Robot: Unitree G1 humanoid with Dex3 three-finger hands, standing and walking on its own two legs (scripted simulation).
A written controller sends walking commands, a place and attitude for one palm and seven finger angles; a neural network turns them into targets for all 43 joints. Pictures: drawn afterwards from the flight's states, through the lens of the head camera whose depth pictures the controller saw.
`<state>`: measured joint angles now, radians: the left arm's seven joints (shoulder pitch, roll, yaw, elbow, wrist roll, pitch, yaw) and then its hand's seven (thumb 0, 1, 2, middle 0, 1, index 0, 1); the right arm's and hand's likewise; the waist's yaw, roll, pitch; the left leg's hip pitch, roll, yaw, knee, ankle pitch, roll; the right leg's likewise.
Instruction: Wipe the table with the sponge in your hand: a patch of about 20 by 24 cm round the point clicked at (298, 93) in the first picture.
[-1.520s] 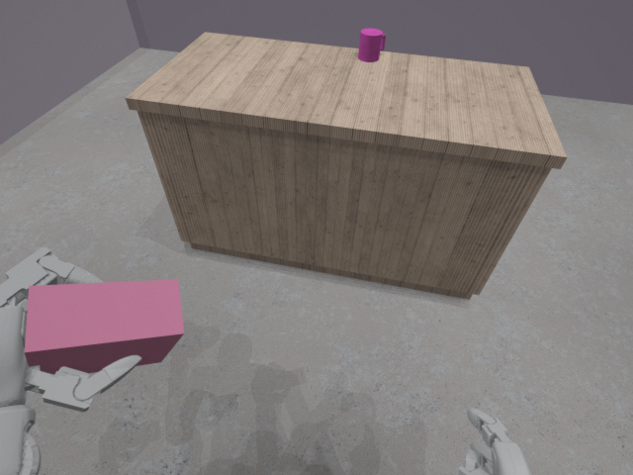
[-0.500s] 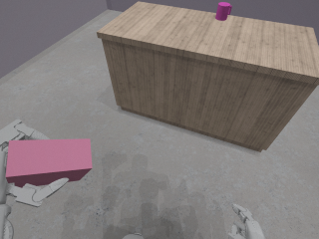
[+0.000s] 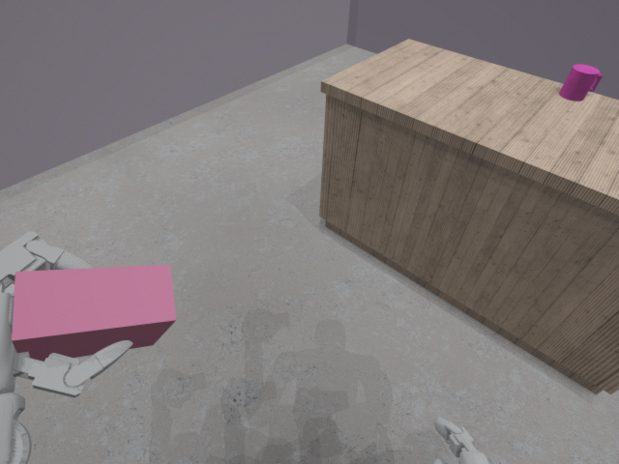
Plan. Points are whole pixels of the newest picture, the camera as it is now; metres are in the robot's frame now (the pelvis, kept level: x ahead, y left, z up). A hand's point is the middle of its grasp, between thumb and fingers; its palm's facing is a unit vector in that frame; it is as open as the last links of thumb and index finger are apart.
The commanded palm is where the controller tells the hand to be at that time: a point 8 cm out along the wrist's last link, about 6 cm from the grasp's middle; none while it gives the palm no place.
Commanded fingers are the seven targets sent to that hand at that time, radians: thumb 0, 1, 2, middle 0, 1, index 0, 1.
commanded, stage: walk to a spot facing it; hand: left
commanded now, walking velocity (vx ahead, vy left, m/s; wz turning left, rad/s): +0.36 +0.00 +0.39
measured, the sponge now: (118, 312) +0.22 +0.21 +0.16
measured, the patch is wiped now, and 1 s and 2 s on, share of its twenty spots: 0.00 0.00 0.00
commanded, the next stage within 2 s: none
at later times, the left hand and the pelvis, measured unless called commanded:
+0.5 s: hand (83, 264) +0.26 +0.27 +0.17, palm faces +0.59 -0.70 -0.39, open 9.8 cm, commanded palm +0.21 +0.29 +0.18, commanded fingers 0.00 0.10 1.30 -1.20 -1.60 -1.20 -1.60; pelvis +0.10 -0.01 -0.02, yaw +10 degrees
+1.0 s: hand (144, 205) +0.36 +0.24 +0.16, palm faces +0.64 -0.62 -0.46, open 9.8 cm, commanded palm +0.29 +0.27 +0.18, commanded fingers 0.00 0.10 1.30 -1.20 -1.60 -1.20 -1.60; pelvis +0.24 -0.04 +0.00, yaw +20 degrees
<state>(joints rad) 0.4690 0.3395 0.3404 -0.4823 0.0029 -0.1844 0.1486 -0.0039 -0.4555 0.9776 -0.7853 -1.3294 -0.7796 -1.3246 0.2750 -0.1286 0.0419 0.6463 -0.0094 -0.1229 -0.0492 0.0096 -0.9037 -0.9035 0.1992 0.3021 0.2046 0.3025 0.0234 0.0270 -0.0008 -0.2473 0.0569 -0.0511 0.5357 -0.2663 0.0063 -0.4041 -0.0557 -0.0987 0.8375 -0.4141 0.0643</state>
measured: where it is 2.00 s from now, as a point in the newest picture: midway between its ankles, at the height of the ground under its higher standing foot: (308, 405)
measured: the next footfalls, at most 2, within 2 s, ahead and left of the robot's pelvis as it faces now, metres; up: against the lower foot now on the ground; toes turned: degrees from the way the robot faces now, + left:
right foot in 0.06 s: +0.08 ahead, -0.13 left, +0.00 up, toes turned -5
left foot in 0.48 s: +0.17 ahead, +0.13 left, +0.00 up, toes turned +20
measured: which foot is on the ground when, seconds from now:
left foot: down 0.00-0.08, up 0.10-0.46, down 0.48-0.82, up 0.84-1.00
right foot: up 0.00-0.04, down 0.06-0.48, up 0.50-0.80, down 0.82-1.00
